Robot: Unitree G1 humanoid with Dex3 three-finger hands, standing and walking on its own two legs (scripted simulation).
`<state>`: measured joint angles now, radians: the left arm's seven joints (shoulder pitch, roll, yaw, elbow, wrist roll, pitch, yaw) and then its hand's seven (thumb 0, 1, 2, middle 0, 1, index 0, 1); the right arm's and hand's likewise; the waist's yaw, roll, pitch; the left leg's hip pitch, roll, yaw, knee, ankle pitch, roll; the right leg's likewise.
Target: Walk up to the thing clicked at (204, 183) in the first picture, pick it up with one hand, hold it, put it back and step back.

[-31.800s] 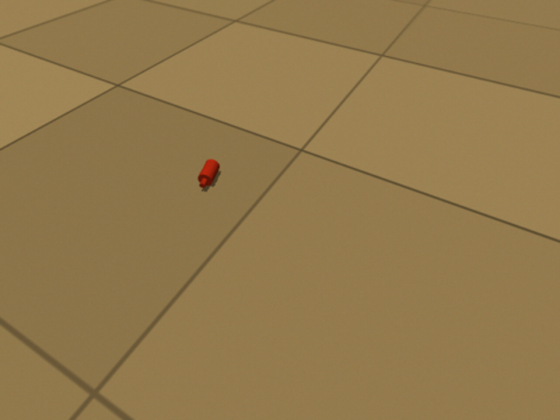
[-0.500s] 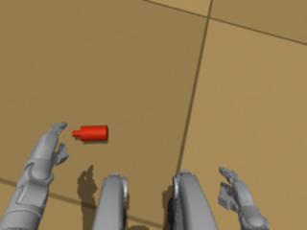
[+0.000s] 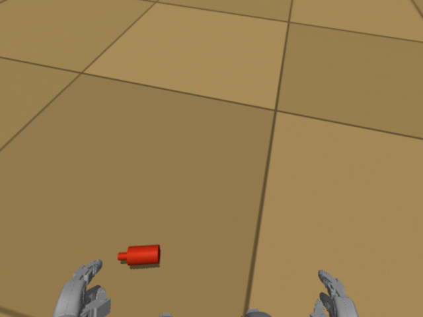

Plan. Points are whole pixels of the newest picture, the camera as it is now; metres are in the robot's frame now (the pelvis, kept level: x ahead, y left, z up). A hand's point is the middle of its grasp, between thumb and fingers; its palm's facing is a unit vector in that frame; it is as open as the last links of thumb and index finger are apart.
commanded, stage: home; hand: left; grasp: from above
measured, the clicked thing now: (138, 255) +0.49 +0.27 -0.66
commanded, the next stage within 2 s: none
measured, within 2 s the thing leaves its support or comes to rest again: neither
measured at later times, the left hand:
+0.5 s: hand out of the picture +0.17 +0.18 -0.03, palm faces +0.07 -0.98 -0.21, open 7.4 cm
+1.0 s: hand out of the picture +0.17 +0.18 -0.03, palm faces +0.06 -0.98 -0.21, open 7.4 cm
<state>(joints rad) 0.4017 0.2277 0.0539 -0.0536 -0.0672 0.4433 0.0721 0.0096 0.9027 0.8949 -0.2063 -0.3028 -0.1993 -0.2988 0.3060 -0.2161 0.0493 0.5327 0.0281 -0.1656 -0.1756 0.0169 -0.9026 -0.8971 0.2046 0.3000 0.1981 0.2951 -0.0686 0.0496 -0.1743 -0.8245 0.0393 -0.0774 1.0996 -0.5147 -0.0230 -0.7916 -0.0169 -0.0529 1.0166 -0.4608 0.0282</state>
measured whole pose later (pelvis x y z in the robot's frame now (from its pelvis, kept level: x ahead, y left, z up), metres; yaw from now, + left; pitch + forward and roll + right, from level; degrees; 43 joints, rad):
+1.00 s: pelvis +0.01 -0.01 +0.01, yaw +1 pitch +9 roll -2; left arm 0.49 0.22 0.03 -0.11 -0.05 0.45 0.02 0.01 0.90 0.89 -0.20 -0.30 -0.20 -0.30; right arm 0.29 -0.22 0.03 0.56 0.00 -0.25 -0.18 0.02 -0.90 -0.90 0.21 0.30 0.20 0.30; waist -0.04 0.05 -0.16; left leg -0.68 0.04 -0.07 1.01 -0.49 -0.03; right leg -0.66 -0.02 -0.05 0.94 -0.45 0.02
